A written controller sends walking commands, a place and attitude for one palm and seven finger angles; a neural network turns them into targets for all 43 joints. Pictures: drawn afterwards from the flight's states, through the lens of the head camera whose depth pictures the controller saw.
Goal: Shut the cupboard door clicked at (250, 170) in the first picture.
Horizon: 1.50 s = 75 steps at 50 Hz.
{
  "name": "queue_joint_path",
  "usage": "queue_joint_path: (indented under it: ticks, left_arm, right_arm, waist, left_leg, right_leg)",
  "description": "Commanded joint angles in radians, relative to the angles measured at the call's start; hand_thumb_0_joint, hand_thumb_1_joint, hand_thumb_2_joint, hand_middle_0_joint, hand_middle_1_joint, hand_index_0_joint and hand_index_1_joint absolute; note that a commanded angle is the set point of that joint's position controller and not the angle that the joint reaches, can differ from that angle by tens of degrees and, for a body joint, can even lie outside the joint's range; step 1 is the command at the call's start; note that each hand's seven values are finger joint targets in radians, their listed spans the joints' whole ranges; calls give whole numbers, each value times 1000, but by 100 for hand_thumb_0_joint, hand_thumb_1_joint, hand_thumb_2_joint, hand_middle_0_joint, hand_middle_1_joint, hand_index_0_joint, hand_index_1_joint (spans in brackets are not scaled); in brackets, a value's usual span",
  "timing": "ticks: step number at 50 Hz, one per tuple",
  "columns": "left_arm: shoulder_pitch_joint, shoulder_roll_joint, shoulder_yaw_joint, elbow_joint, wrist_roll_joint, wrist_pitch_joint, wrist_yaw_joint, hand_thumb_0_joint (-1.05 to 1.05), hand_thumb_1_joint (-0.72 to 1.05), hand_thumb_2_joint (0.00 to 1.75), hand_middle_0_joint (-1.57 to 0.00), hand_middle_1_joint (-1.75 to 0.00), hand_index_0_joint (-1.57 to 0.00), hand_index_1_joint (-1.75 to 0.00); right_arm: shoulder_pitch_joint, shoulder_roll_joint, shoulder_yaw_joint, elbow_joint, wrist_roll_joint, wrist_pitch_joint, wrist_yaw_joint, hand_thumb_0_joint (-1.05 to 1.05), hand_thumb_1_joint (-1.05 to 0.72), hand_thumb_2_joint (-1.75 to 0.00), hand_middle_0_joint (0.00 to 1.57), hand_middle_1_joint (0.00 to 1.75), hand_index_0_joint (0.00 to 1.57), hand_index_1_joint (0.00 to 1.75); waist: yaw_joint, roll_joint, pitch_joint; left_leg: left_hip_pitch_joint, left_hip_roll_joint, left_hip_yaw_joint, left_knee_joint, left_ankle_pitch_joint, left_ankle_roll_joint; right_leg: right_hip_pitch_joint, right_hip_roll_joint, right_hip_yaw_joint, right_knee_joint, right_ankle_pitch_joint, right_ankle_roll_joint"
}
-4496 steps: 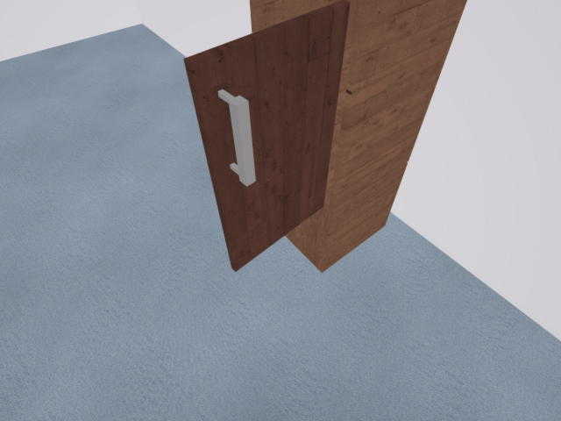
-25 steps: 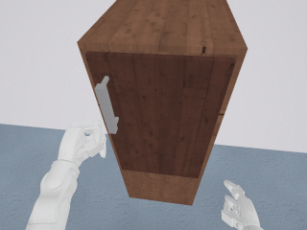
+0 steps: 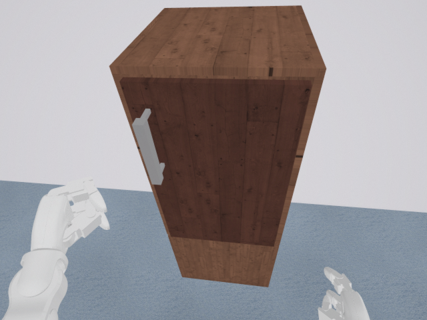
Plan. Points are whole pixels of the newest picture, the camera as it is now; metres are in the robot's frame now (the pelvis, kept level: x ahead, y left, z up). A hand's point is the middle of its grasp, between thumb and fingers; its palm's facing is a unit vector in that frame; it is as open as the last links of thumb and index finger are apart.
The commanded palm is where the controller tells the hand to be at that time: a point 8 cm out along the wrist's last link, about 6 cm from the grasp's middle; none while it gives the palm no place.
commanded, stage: draw the hand back to the body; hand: left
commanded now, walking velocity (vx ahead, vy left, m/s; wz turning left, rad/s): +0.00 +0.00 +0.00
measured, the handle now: (152, 148) +0.44 +0.18 +0.10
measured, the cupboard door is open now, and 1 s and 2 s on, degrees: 0 0 0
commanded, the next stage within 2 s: step back with the hand held close in 0.94 s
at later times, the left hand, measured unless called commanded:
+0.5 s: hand (43, 227) +0.20 +0.27 +0.16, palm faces +0.43 -0.82 -0.38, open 5.6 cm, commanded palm +0.15 +0.31 +0.18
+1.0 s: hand (32, 222) +0.20 +0.28 +0.17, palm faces +0.45 -0.80 -0.39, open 7.4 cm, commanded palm +0.16 +0.32 +0.18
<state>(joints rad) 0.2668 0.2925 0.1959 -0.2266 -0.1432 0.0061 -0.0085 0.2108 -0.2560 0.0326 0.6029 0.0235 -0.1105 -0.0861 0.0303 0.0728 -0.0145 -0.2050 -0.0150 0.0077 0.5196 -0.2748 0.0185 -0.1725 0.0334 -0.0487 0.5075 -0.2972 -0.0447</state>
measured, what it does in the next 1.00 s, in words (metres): stands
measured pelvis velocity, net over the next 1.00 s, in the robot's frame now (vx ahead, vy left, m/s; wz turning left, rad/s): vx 0.01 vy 0.02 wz -0.01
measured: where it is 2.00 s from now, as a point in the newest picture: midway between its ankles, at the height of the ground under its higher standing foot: outside the picture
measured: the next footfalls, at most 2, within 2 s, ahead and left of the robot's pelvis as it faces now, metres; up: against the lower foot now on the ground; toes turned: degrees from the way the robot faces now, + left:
none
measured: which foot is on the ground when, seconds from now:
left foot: down 0.00-1.00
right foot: down 0.00-1.00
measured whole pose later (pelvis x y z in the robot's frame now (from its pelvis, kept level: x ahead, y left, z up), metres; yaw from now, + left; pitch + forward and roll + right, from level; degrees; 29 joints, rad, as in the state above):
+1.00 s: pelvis +0.01 +0.02 +0.01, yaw -1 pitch -4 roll +0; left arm 0.46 0.34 0.33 -0.37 -0.07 -0.08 0.11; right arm 0.19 -0.22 0.02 0.64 0.00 -0.07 -0.06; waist 0.07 0.07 0.01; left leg -0.09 -0.03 0.03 0.41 -0.24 0.04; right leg -0.06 0.02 -0.03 0.38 -0.25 -0.02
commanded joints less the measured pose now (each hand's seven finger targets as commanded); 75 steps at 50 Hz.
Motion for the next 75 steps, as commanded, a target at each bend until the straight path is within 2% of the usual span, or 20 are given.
queue_joint_path:
  ticks: [1, 6, 9, 14, 16, 28, 32, 36, 40, 53, 54, 55, 57, 61, 64, 66, 69, 73, 74, 75]
  left_arm:
    - [-148, 186, 96, -252, 51, -120, 103, 0, 90, 90, -94, -111, -94, -111]
    - [-132, 193, 117, -228, 66, -152, 127, 0, 90, 90, -81, -96, -81, -96]
    - [-68, 222, 158, -236, 69, -160, 131, 0, 90, 90, -72, -87, -72, -87]
    - [9, 219, 177, -263, 70, -163, 127, 0, 90, 90, -58, -72, -58, -72]
    - [25, 209, 182, -272, 66, -163, 126, 0, 90, 90, -53, -66, -53, -66]
    - [108, 257, 278, -351, 67, -165, 137, 0, 90, 90, -20, -30, -20, -30]
    - [86, 220, 229, -343, 74, -153, 136, 0, 90, 90, -20, -30, -20, -30]
    - [90, 231, 242, -338, 72, -151, 139, 0, 90, 90, -20, -30, -20, -30]
    - [82, 238, 250, -367, 74, -150, 139, 0, 90, 90, -20, -30, -20, -30]
    - [105, 240, 261, -351, 69, -145, 135, 0, 90, 90, -20, -30, -20, -30]
    - [-66, 413, 424, -421, 78, -194, 152, 0, 90, 90, -20, -30, -20, -30]
    - [41, 332, 362, -365, 74, -203, 140, 0, 90, 90, -20, -30, -20, -30]
    - [181, 242, 275, -329, 73, -198, 127, 0, 90, 90, -20, -30, -20, -30]
    - [231, 261, 283, -377, 74, -196, 137, 0, 90, 90, -20, -30, -20, -30]
    - [245, 329, 345, -409, 72, -194, 152, 0, 90, 90, -20, -30, -20, -30]
    - [251, 311, 329, -413, 68, -191, 154, 0, 90, 90, -20, -30, -20, -30]
    - [261, 342, 362, -425, 67, -192, 162, 0, 90, 90, -20, -30, -20, -30]
    - [270, 312, 330, -439, 72, -198, 167, 0, 90, 90, -20, -30, -20, -30]
    - [271, 342, 361, -445, 74, -202, 171, 0, 90, 90, -20, -30, -20, -30]
    - [273, 309, 330, -442, 75, -204, 171, 0, 90, 90, -20, -30, -20, -30]
  right_arm:
    - [-162, -70, -26, -153, -5, -41, -7, 0, -90, -90, 20, 30, 20, 30]
    - [-178, -64, -27, -129, -6, -37, -8, 0, -90, -90, 20, 30, 20, 30]
    - [-176, -71, -34, -122, -10, -38, -4, 0, -90, -90, 20, 30, 20, 30]
    - [-173, -72, -39, -120, -11, -33, 8, 0, -90, -90, 20, 30, 20, 30]
    - [-172, -67, -39, -125, -12, -27, 12, 0, -90, -90, 20, 30, 20, 30]
    - [-158, -67, -49, -129, -11, -22, 12, 0, -90, -90, 20, 30, 20, 30]
    - [-155, -73, -51, -124, -11, -20, 15, 0, -90, -90, 20, 30, 20, 30]
    - [-154, -74, -52, -125, -13, -17, 13, 0, -90, -90, 20, 30, 20, 30]
    - [-154, -71, -50, -127, -13, -14, 15, 0, -90, -90, 20, 30, 20, 30]
    - [-156, -70, -51, -131, -14, -6, 18, 0, -90, -90, 20, 30, 20, 30]
    - [-144, -85, -47, -180, 4, 13, 17, 0, -90, -90, 20, 30, 20, 30]
    - [-149, -84, -59, -149, -9, 23, 15, 0, -90, -90, 20, 30, 20, 30]
    - [-142, -99, -71, -157, -13, 47, 19, 0, -90, -90, 20, 30, 20, 30]
    - [-134, -109, -85, -176, -8, 83, 12, 0, -90, -90, 20, 30, 20, 30]
    - [-136, -113, -90, -190, -7, 104, -1, 0, -90, -90, 20, 30, 20, 30]
    - [-130, -104, -89, -204, -3, 118, -6, 0, -90, -90, 20, 30, 20, 30]
    - [-129, -111, -94, -210, -3, 125, -13, 0, -90, -90, 20, 30, 20, 30]
    - [-119, -110, -90, -221, -2, 119, -14, 0, -90, -90, 20, 30, 20, 30]
    - [-123, -119, -95, -217, -5, 115, -16, 0, -90, -90, 20, 30, 20, 30]
    - [-117, -108, -89, -217, -2, 113, -14, 0, -90, -90, 20, 30, 20, 30]
  waist:
    - [10, -51, -84]
    - [12, -35, -28]
    - [25, -28, -63]
    - [29, -27, -44]
    - [30, -59, -38]
    - [39, -3, -57]
    - [27, 1, -28]
    - [32, -32, -46]
    - [34, 13, -62]
    - [37, -13, -49]
    - [6, 38, 29]
    - [4, -40, -18]
    - [-8, -52, -56]
    - [-13, -30, -141]
    - [-9, -32, -172]
    - [-14, -54, -172]
    - [-13, -35, -168]
    - [-16, -21, -138]
    - [-13, -8, -130]
    - [-19, -10, -121]
  left_leg:
    - [79, 14, -17, -116, 81, 24]
    - [103, 16, -17, -153, 64, 24]
    - [129, 20, -17, -159, 131, 25]
    - [135, 26, -17, -164, 195, 21]
    - [122, 27, -22, -169, 203, 18]
    - [137, 31, -26, -160, 276, 11]
    - [142, 36, -30, -164, 286, 8]
    - [142, 37, -33, -166, 292, 9]
    - [142, 37, -38, -167, 319, 1]
    - [129, 37, -32, -171, 284, 3]
    - [61, 50, -66, -149, 193, 22]
    - [35, 56, -83, -115, 191, 31]
    - [67, 60, -71, -87, 241, 31]
    - [65, 90, -72, -80, 385, 24]
    - [55, 100, -77, -80, 439, 20]
    - [25, 109, -84, -86, 441, 22]
    - [-6, 113, -88, -89, 394, 24]
    - [-109, 127, -113, -122, 255, 37]
    - [-131, 129, -116, -131, 210, 41]
    - [-159, 129, -121, -134, 155, 45]
  right_leg:
    - [0, -62, 68, -175, 51, 32]
    - [3, -58, 65, -218, 11, 28]
    - [44, -52, 59, -209, 102, 28]
    - [57, -46, 51, -198, 180, 27]
    - [67, -47, 44, -187, 186, 28]
    - [87, -43, 41, -174, 248, 23]
    - [62, -42, 36, -174, 241, 24]
    - [75, -43, 34, -171, 247, 25]
    - [96, -43, 34, -166, 261, 21]
    - [90, -40, 37, -180, 242, 23]
    - [20, -87, 124, -222, 275, 19]
    - [29, -119, 139, -215, 298, 9]
    - [-4, -135, 150, -204, 335, 12]
    - [17, -127, 121, -130, 419, 24]
    - [24, -117, 114, -90, 457, 28]
    - [34, -109, 110, -68, 446, 34]
    - [22, -107, 126, -60, 416, 34]
    - [30, -93, 131, -47, 297, 38]
    - [31, -93, 137, -50, 275, 39]
    - [28, -96, 142, -52, 235, 37]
